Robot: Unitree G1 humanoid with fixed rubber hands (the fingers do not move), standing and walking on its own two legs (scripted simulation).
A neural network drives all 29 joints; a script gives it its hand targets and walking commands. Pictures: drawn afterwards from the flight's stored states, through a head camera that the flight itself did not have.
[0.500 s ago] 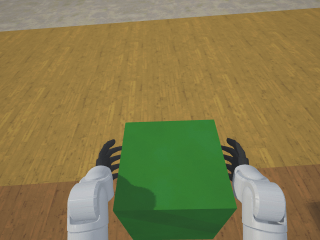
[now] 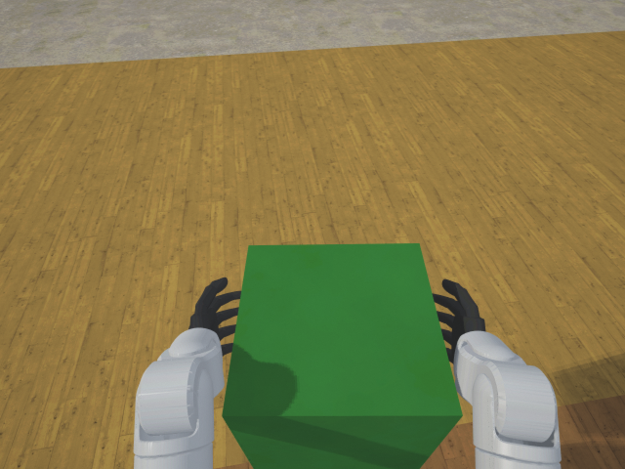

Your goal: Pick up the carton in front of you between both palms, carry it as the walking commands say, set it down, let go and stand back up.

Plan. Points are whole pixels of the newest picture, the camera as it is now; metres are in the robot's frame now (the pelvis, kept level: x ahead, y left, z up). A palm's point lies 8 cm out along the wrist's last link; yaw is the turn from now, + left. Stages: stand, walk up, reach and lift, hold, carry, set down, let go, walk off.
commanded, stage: carry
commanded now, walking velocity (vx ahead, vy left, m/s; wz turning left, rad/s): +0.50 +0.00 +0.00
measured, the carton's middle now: (334, 366) +0.26 -0.01 -0.01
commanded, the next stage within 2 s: none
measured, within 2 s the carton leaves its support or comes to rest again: neither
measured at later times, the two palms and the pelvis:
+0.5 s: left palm (253, 114) +0.66 +0.12 +0.09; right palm (421, 112) +0.69 -0.17 +0.09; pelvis +0.33 -0.05 -0.01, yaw +3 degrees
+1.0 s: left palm (255, 52) +1.02 +0.16 +0.03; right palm (377, 52) +1.02 -0.14 +0.04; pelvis +0.66 +0.01 -0.04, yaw +4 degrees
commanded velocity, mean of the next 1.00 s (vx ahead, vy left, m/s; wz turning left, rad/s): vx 0.50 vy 0.00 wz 0.11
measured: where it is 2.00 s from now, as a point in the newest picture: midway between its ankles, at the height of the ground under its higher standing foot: (295, 221)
